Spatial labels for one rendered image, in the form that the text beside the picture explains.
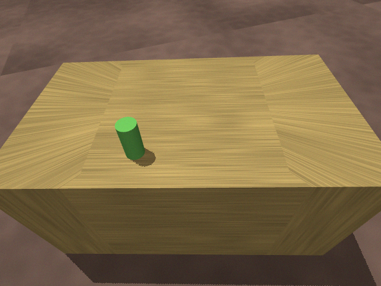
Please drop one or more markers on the can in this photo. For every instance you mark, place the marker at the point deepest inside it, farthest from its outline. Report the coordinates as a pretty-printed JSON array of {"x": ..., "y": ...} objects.
[{"x": 130, "y": 138}]

